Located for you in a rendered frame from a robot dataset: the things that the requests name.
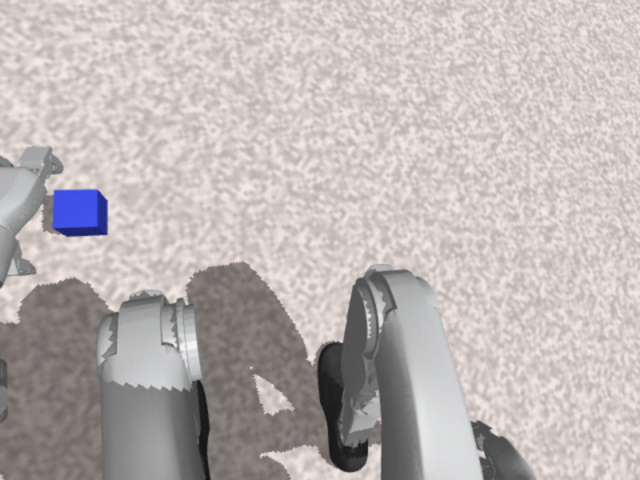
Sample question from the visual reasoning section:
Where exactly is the cube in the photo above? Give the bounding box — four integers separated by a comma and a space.
53, 189, 108, 237

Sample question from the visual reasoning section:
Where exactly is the left robot hand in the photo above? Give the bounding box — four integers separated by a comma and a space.
0, 147, 64, 276

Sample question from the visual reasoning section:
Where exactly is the left robot arm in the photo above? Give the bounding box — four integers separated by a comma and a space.
0, 226, 17, 423

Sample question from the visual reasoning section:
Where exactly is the right robot foot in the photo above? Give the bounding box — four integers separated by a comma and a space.
318, 342, 368, 472

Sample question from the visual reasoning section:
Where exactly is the right robot hand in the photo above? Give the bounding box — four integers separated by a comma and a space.
471, 420, 537, 480

